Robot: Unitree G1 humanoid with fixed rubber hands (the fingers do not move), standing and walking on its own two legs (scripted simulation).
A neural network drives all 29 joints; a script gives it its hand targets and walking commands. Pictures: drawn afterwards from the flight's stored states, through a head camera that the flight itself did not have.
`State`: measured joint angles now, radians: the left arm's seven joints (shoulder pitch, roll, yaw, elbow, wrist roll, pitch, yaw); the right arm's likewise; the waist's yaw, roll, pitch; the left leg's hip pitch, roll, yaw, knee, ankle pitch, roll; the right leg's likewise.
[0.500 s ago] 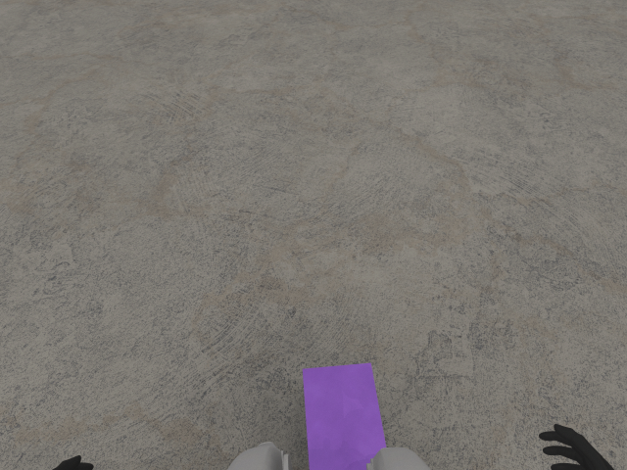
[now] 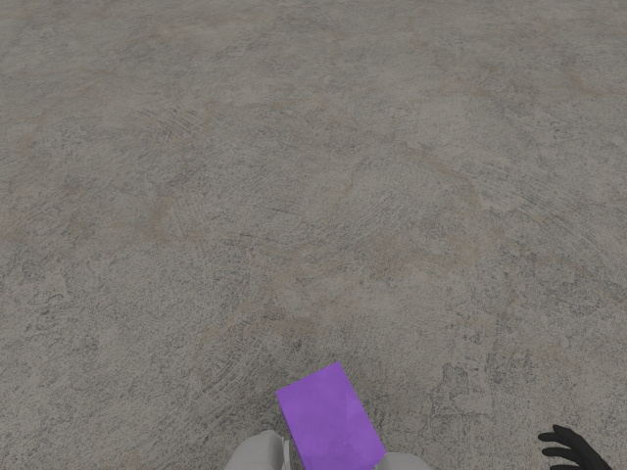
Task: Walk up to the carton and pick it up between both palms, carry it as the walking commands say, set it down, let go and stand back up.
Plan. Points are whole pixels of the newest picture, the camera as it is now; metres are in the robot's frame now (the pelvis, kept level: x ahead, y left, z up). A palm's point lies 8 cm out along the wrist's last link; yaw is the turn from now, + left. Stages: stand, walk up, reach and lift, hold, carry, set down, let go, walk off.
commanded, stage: walk up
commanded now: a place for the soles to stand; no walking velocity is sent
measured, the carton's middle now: (329, 432) +0.29 -0.02 -0.63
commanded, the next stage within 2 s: none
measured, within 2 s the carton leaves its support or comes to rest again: neither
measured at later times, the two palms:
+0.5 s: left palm (32, 439) +0.18 +0.37 -0.06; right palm (558, 423) +0.18 -0.30 -0.06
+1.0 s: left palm (48, 383) +0.26 +0.39 -0.08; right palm (518, 378) +0.23 -0.26 -0.04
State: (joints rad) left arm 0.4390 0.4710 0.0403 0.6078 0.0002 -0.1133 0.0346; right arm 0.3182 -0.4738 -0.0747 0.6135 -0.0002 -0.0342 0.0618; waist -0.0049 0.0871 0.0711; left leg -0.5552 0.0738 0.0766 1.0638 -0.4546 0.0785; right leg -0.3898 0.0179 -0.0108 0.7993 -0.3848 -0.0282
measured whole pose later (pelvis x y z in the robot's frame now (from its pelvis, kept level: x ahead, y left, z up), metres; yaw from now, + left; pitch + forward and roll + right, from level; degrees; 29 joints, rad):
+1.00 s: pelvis +0.15 +0.07 +0.01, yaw -3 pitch -2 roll -3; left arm 0.36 0.47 0.04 0.61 0.00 -0.03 0.05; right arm 0.32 -0.44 -0.07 0.61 0.00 -0.03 0.02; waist -0.01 0.00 0.08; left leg -0.41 0.06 0.13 0.84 -0.40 0.08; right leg -0.45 0.00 0.02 0.98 -0.44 -0.03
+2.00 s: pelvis +0.16 +0.04 +0.00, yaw -4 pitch -2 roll -1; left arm 0.32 0.47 0.04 0.61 0.00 -0.07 0.04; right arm 0.32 -0.44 -0.05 0.61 0.00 -0.02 0.02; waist -0.01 0.03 0.08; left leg -0.42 0.09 0.13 0.90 -0.45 0.04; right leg -0.40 0.01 0.02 0.87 -0.45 0.00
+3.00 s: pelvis +0.16 +0.03 +0.00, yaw -5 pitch -2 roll +0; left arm 0.30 0.46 0.04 0.61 0.00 -0.08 0.04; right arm 0.31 -0.45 -0.05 0.61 0.00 -0.02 0.02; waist -0.01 0.04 0.08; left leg -0.41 0.09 0.13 0.89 -0.45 0.03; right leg -0.40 0.02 0.03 0.87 -0.44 0.00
